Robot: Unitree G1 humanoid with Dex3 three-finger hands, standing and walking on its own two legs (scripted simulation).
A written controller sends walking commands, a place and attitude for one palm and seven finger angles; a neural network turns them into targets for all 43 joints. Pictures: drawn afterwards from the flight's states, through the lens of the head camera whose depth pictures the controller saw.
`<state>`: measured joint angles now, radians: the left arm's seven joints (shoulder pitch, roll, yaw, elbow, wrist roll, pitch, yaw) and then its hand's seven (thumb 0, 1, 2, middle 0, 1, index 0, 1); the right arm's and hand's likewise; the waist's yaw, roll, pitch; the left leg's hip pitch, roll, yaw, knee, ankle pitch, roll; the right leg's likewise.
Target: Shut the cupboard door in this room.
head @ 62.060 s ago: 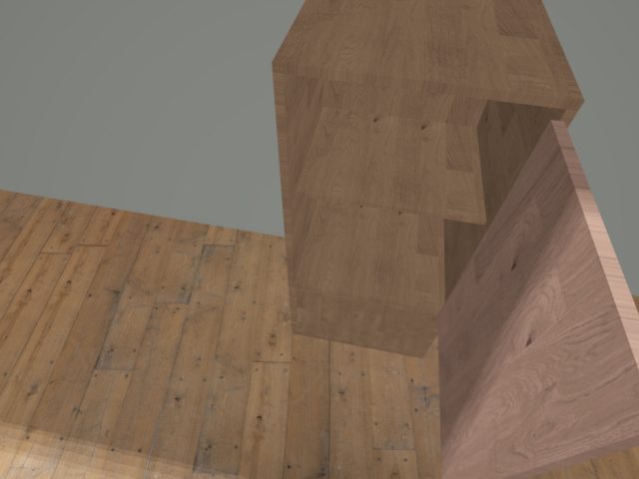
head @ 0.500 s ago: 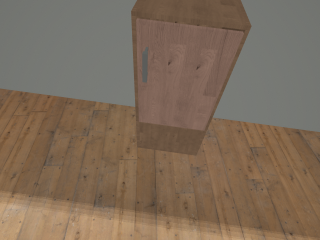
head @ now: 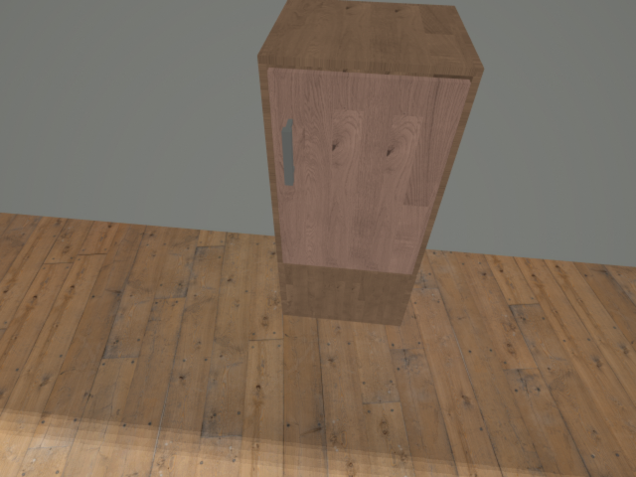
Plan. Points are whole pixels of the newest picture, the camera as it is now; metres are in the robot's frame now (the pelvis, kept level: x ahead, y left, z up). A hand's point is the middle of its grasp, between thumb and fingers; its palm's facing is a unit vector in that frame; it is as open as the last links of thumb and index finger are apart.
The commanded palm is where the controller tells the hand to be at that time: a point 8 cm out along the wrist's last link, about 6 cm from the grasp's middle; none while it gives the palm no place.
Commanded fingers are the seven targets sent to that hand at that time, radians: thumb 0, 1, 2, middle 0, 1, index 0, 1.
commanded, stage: let the arm hang, fingers relaxed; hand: left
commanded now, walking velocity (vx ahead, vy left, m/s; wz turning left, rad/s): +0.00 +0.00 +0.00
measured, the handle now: (289, 152) +0.77 +0.11 -0.02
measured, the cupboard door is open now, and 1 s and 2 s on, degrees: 0 0 0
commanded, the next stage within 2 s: look to check the result in 0.22 s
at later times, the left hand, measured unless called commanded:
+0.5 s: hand out of the picture -0.02 +0.16 -0.17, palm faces +0.05 -0.98 -0.18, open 7.4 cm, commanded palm none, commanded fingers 0.00 0.90 0.90 -0.20 -0.30 -0.20 -0.30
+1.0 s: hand out of the picture +0.01 +0.16 -0.17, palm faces +0.04 -0.98 -0.18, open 7.4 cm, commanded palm none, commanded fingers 0.00 0.90 0.90 -0.20 -0.30 -0.20 -0.30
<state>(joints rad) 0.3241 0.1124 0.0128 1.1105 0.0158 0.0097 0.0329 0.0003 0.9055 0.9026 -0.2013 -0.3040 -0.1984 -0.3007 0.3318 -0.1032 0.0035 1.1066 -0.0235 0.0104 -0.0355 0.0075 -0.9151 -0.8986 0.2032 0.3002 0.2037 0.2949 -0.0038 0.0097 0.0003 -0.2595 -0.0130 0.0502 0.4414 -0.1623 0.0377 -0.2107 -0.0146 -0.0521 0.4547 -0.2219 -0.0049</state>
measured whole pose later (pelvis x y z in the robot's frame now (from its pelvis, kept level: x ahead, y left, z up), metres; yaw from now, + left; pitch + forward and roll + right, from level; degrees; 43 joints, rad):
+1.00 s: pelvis +0.02 -0.01 +0.00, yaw +0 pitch -2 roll +0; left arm 0.30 0.14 0.01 1.13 0.01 0.00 0.03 0.00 0.90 0.90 -0.20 -0.30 -0.20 -0.30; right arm 0.29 -0.14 0.01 1.12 -0.02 0.00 -0.04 0.00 -0.91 -0.90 0.20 0.30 0.20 0.29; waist 0.00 0.00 0.04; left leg -0.20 -0.01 0.04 0.39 -0.17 0.02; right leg -0.15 0.00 -0.06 0.40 -0.22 -0.02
